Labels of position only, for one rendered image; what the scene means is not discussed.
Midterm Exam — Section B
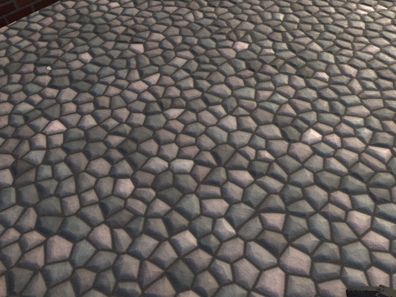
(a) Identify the robot right hand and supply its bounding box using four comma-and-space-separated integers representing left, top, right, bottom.
346, 285, 396, 297

